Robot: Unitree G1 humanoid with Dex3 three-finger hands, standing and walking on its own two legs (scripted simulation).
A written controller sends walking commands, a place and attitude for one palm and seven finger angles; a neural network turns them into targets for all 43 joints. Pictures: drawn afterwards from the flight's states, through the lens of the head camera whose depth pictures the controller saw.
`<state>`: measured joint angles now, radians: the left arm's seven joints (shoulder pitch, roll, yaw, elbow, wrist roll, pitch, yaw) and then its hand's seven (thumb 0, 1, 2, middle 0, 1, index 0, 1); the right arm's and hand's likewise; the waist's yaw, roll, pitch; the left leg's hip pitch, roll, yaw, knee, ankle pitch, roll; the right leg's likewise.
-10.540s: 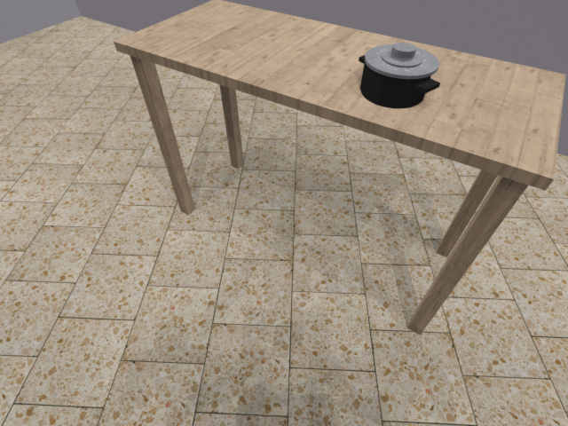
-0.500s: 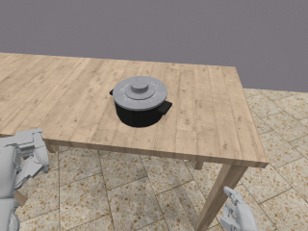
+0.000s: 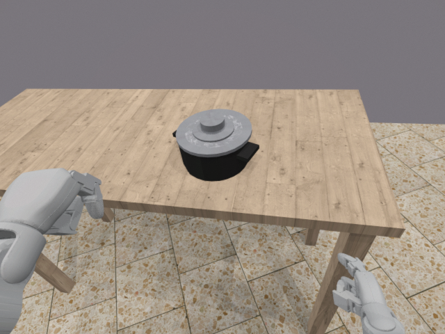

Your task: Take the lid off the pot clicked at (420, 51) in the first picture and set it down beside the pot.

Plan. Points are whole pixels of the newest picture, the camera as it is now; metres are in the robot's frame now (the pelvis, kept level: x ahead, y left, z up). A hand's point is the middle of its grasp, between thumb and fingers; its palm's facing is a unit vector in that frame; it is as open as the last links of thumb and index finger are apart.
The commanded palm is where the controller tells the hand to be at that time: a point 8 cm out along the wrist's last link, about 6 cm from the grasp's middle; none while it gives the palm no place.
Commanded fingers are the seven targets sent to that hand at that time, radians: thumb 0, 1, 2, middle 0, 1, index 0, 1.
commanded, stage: reach forward and open the fingers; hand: left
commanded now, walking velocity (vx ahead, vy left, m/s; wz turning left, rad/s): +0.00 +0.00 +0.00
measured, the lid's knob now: (212, 122) +0.50 +0.11 +0.14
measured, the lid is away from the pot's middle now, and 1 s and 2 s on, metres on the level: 0.00 0.00 0.00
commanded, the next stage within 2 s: move the open hand above the knob in 0.64 s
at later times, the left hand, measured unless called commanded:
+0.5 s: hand (86, 186) +0.25 +0.25 +0.19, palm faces -0.07 -0.04 -1.00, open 9.3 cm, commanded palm +0.23 +0.25 +0.27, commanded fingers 0.00 -0.39 1.70 -0.88 -0.08 -0.88 -0.08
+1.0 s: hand (121, 154) +0.32 +0.22 +0.20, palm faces -0.09 -0.03 -1.00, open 10.0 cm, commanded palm +0.29 +0.22 +0.28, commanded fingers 0.00 -0.38 1.67 -0.87 -0.08 -0.87 -0.08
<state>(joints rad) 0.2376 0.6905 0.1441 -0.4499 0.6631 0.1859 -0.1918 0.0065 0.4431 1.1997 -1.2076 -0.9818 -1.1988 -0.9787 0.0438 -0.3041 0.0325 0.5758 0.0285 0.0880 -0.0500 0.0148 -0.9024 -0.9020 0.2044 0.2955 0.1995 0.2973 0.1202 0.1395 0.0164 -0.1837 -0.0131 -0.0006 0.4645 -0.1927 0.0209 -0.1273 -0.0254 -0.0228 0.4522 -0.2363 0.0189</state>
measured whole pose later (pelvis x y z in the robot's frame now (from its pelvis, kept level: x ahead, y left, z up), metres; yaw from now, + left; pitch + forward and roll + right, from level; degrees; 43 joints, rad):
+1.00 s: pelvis -0.03 +0.00 +0.00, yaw +0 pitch -5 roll +0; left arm -0.50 0.66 -0.11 0.07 0.76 0.18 -0.45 0.00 -0.38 1.66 -0.89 -0.08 -0.88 -0.08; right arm 0.08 -0.29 0.06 0.61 0.05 0.05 -0.04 0.01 -0.90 -0.90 0.21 0.30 0.20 0.30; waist 0.07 0.12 0.04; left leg -0.21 -0.02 0.01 0.42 -0.13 0.02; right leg -0.19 -0.03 -0.01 0.47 -0.20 0.01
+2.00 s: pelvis +0.02 +0.00 +0.00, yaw +0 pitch +0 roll +1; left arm -0.87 0.48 -0.30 0.36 0.82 0.33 -0.47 0.00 -0.37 1.66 -0.88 -0.08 -0.88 -0.08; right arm 0.09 -0.28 0.05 0.64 0.06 0.15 0.01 0.01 -0.90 -0.90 0.20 0.30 0.20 0.30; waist 0.02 0.09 0.00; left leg -0.26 -0.04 0.01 0.43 -0.19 0.03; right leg -0.23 -0.05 -0.01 0.49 -0.26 0.02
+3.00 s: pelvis +0.03 +0.00 +0.00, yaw +0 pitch +2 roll +1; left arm -1.01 0.41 -0.35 0.54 0.83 0.36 -0.47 0.00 -0.37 1.66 -0.88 -0.08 -0.88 -0.08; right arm 0.08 -0.28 0.03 0.65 0.07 0.17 0.02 0.01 -0.91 -0.90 0.20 0.30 0.20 0.30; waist 0.01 0.09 -0.02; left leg -0.26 -0.04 0.02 0.41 -0.19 0.03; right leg -0.24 -0.05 0.00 0.47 -0.27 0.02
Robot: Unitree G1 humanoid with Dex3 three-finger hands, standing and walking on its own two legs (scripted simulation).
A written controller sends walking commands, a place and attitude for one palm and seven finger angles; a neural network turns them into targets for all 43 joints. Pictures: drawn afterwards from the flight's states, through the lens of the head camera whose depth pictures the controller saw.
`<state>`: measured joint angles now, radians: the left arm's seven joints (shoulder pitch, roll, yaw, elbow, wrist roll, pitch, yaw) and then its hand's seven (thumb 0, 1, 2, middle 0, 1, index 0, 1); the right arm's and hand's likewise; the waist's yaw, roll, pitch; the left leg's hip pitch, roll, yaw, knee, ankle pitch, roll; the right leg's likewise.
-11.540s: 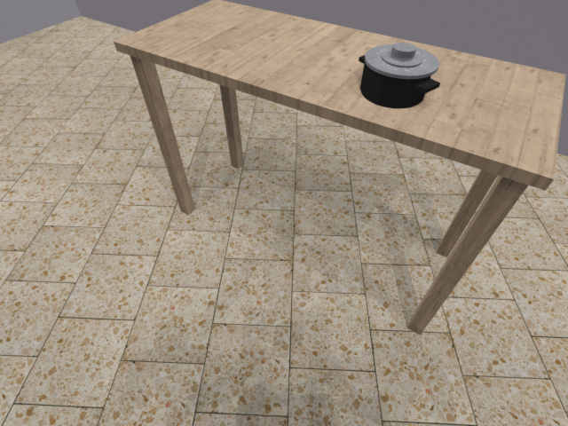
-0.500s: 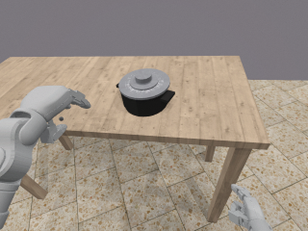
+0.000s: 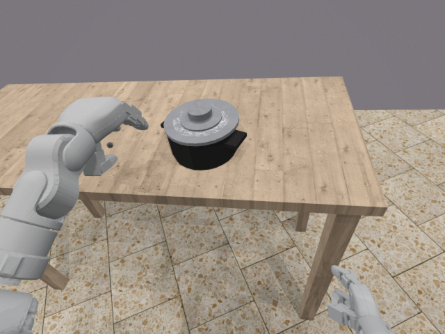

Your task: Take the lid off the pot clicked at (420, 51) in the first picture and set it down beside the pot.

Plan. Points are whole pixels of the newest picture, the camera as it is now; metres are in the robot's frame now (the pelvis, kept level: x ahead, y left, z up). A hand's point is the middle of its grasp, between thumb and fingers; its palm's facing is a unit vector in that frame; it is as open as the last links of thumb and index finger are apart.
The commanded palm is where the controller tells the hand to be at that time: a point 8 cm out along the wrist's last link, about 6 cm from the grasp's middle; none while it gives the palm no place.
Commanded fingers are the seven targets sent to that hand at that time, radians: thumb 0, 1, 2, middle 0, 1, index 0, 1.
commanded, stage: move the open hand above the knob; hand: left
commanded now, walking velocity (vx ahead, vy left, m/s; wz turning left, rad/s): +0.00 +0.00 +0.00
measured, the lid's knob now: (199, 111) +0.53 +0.12 +0.15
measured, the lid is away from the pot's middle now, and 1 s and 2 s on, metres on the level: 0.00 0.00 0.00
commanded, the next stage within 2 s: none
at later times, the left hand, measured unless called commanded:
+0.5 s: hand (140, 125) +0.40 +0.20 +0.20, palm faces -0.14 -0.07 -0.99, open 10.0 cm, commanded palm +0.37 +0.19 +0.28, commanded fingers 0.00 -0.38 1.67 -0.87 -0.08 -0.87 -0.08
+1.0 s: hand (173, 104) +0.46 +0.15 +0.21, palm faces -0.16 -0.06 -0.99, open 10.0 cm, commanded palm +0.44 +0.15 +0.28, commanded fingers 0.00 -0.38 1.67 -0.87 -0.08 -0.87 -0.08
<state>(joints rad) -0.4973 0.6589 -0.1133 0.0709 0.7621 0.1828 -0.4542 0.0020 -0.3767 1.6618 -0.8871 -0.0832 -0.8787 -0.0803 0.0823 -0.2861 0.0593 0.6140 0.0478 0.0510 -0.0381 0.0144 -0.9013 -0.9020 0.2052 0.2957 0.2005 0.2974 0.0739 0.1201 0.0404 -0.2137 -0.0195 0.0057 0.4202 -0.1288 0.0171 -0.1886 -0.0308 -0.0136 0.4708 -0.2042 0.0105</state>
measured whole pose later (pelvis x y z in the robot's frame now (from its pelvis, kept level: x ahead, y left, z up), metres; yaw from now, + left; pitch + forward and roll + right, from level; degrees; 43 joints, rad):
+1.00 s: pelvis +0.04 +0.00 +0.00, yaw +0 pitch +0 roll +1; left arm -0.87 0.48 -0.30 0.36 0.82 0.33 -0.47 0.00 -0.37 1.66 -0.88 -0.08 -0.88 -0.08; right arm 0.09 -0.28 0.05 0.64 0.06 0.15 0.01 0.01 -0.90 -0.90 0.20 0.30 0.20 0.30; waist 0.02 0.09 0.00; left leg -0.26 -0.04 0.01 0.43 -0.19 0.03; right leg -0.23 -0.05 -0.01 0.49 -0.26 0.02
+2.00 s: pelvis +0.05 +0.00 +0.00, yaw +0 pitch +2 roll +1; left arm -1.01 0.41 -0.35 0.54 0.83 0.36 -0.47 0.00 -0.37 1.66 -0.88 -0.08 -0.88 -0.08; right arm 0.08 -0.28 0.03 0.65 0.07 0.17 0.02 0.01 -0.91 -0.90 0.20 0.30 0.20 0.30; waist 0.01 0.09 -0.02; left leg -0.26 -0.04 0.02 0.41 -0.19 0.03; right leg -0.24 -0.05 0.00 0.47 -0.27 0.02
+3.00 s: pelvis +0.05 +0.00 +0.00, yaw +0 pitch +2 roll +1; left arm -0.94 0.39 -0.34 0.58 0.81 0.36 -0.43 0.00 -0.37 1.66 -0.85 -0.07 -0.85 -0.07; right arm 0.09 -0.28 0.04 0.65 0.08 0.19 0.01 0.01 -0.90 -0.90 0.20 0.30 0.20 0.30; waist -0.01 0.08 -0.03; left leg -0.27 -0.03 0.02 0.44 -0.20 0.02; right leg -0.25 -0.04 0.00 0.49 -0.27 0.01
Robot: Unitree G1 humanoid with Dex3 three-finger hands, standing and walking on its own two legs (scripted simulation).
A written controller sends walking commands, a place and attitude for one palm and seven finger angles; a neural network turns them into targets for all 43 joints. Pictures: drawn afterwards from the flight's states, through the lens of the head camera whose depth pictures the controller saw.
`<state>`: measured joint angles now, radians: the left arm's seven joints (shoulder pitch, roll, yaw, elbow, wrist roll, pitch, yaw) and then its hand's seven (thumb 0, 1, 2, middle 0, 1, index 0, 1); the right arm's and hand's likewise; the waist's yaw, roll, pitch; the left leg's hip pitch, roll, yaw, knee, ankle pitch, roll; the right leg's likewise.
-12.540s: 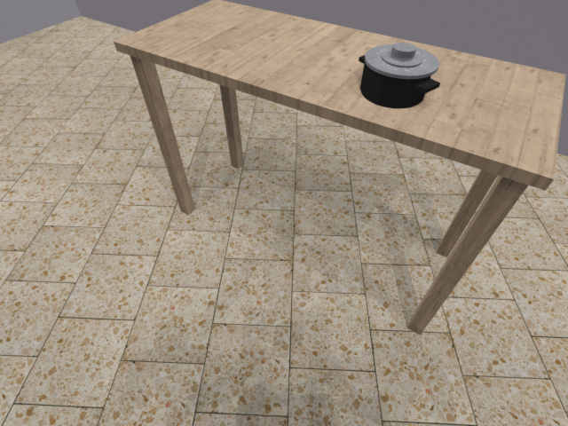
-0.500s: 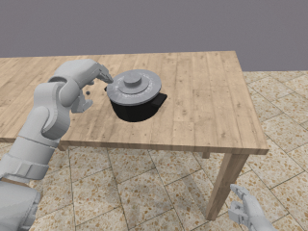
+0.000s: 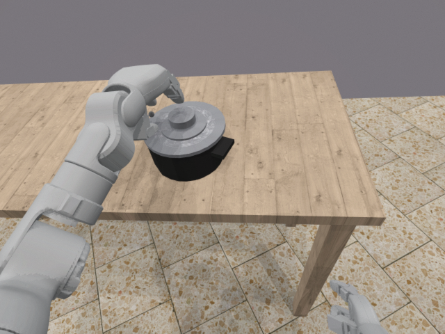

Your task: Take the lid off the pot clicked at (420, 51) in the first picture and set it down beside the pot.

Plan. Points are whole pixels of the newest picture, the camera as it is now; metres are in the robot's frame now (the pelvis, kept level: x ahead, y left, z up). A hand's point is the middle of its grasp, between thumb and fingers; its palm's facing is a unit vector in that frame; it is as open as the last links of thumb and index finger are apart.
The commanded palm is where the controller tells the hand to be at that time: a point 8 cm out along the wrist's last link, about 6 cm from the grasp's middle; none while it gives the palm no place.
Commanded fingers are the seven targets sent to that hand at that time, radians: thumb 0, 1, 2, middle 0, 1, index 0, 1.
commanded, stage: move the open hand above the knob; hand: left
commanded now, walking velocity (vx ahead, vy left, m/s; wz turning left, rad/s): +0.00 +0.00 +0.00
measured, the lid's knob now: (182, 117) +0.49 +0.12 +0.14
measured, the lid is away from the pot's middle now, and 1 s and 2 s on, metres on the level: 0.00 0.00 0.00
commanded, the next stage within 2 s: lower the open fingers around the knob in 1.06 s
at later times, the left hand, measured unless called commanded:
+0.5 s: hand (177, 95) +0.46 +0.11 +0.21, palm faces -0.22 -0.06 -0.97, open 10.0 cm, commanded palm +0.44 +0.12 +0.28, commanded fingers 0.00 -0.38 1.67 -0.87 -0.08 -0.87 -0.08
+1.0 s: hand (171, 100) +0.45 +0.12 +0.21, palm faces -0.20 -0.05 -0.98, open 10.0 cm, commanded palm +0.43 +0.13 +0.28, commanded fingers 0.00 -0.38 1.67 -0.87 -0.08 -0.87 -0.08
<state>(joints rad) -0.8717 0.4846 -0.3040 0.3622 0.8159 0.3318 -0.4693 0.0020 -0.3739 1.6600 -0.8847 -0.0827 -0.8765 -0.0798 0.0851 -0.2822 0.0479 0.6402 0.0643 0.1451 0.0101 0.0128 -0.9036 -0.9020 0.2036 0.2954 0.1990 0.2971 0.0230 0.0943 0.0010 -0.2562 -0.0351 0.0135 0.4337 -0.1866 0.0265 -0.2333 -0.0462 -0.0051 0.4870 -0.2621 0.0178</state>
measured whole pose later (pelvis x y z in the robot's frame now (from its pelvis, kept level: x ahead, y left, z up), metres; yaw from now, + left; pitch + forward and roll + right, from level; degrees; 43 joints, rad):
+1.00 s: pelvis +0.01 +0.00 +0.00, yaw +0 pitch +2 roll +1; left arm -1.01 0.41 -0.35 0.54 0.83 0.36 -0.47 0.00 -0.37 1.66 -0.88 -0.08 -0.88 -0.08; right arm 0.08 -0.28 0.03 0.65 0.07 0.17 0.02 0.01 -0.91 -0.90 0.20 0.30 0.20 0.30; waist 0.01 0.09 -0.02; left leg -0.26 -0.04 0.02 0.41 -0.19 0.03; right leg -0.24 -0.05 0.00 0.47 -0.27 0.02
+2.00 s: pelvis +0.01 +0.00 +0.00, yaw +0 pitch +2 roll +1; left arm -0.94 0.39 -0.34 0.58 0.81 0.36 -0.43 0.00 -0.37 1.66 -0.85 -0.07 -0.85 -0.07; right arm 0.09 -0.28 0.04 0.65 0.08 0.19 0.01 0.01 -0.90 -0.90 0.20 0.30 0.20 0.30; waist -0.01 0.08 -0.03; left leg -0.27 -0.03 0.02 0.44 -0.20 0.02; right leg -0.25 -0.04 0.00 0.49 -0.27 0.01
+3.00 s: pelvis +0.02 +0.00 +0.00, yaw +0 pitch +3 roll +1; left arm -0.94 0.38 -0.35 0.59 0.81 0.36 -0.45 0.00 0.08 1.05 -0.61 -0.79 -0.67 -0.83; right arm 0.11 -0.28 0.04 0.66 0.07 0.18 0.01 0.01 -0.90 -0.90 0.20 0.30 0.20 0.30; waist -0.01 0.08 -0.03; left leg -0.26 -0.03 0.01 0.43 -0.21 0.02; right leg -0.24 -0.04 0.00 0.47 -0.28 0.01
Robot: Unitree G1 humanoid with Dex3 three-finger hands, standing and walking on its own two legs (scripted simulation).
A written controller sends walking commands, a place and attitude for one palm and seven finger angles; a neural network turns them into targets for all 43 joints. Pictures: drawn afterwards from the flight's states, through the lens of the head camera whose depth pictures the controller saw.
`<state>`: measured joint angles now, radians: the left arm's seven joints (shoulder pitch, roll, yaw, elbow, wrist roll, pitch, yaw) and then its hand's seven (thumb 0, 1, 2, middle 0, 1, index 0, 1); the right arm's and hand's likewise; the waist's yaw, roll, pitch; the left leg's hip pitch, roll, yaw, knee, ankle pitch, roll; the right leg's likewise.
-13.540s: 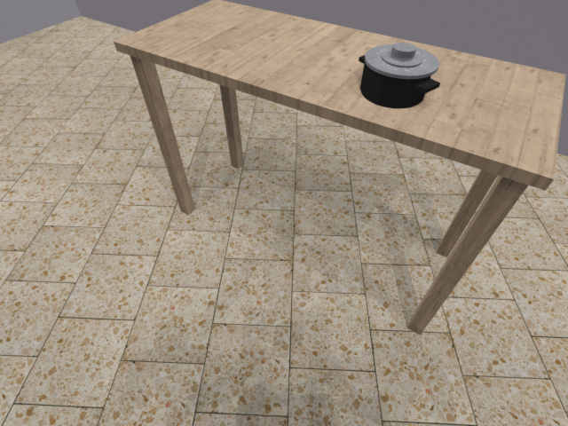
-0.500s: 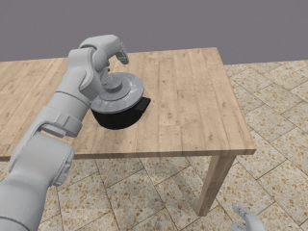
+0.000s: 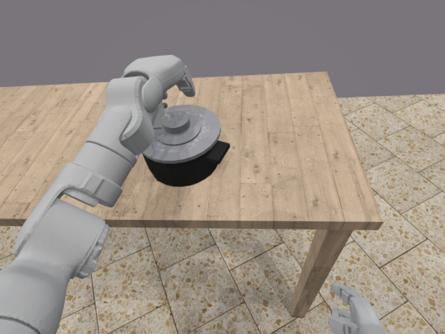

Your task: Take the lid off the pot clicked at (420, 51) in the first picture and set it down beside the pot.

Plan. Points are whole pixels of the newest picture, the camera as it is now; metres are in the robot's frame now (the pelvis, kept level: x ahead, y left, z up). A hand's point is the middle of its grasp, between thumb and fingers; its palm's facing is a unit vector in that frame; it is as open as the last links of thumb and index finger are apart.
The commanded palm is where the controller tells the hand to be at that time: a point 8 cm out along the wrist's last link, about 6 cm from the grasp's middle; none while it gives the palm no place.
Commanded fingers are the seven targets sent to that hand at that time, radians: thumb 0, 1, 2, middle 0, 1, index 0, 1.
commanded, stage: move the open hand above the knob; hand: left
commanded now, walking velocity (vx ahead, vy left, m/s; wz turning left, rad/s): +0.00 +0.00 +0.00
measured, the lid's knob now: (176, 122) +0.47 +0.12 +0.14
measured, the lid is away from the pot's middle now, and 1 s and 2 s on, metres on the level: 0.00 0.00 0.00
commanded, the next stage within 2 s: lower the open fingers around the knob in 0.06 s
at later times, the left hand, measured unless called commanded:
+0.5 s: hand (169, 114) +0.44 +0.12 +0.19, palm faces -0.27 -0.10 -0.96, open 10.0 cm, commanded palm +0.41 +0.13 +0.25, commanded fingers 0.00 -0.38 1.67 -0.87 -0.08 -0.87 -0.08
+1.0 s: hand (167, 124) +0.43 +0.12 +0.17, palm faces -0.26 -0.10 -0.96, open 10.2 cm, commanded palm +0.42 +0.13 +0.23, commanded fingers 0.00 -0.38 1.67 -0.87 -0.08 -0.87 -0.08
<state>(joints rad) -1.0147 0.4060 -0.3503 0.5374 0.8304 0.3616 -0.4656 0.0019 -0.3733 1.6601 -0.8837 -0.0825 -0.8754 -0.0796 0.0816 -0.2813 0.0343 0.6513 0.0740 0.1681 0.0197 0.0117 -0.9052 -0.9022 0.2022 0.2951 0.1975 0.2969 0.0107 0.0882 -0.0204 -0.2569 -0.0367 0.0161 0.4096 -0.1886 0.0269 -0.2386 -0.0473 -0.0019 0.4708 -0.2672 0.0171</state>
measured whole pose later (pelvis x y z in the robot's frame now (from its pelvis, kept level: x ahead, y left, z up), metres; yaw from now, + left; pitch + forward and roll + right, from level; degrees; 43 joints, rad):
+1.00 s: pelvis +0.00 +0.00 +0.00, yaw +0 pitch +2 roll +1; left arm -0.94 0.39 -0.34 0.58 0.81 0.36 -0.43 0.00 -0.37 1.66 -0.85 -0.07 -0.85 -0.07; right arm 0.09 -0.28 0.04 0.65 0.08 0.19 0.01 0.01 -0.90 -0.90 0.20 0.30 0.20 0.30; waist -0.01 0.08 -0.03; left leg -0.27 -0.03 0.02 0.44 -0.20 0.02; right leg -0.25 -0.04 0.00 0.49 -0.27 0.01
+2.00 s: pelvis +0.01 +0.00 +0.00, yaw +0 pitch +3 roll +1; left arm -0.94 0.38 -0.35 0.59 0.81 0.36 -0.45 0.00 0.08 1.05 -0.61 -0.79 -0.67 -0.83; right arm 0.11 -0.28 0.04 0.66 0.07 0.18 0.01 0.01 -0.90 -0.90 0.20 0.30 0.20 0.30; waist -0.01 0.08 -0.03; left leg -0.26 -0.03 0.01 0.43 -0.21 0.02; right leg -0.24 -0.04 0.00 0.47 -0.28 0.01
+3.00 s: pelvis +0.00 +0.00 +0.00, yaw +0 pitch +1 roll +1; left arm -0.98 0.41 -0.37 0.53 0.79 0.37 -0.50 0.02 0.09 1.04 -0.62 -0.76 -0.69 -0.81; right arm 0.08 -0.28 0.03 0.68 0.07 0.16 0.01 0.01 -0.90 -0.90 0.20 0.30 0.20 0.30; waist 0.00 0.09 -0.01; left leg -0.24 -0.03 0.01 0.41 -0.19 0.02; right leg -0.22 -0.04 -0.01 0.46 -0.26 0.01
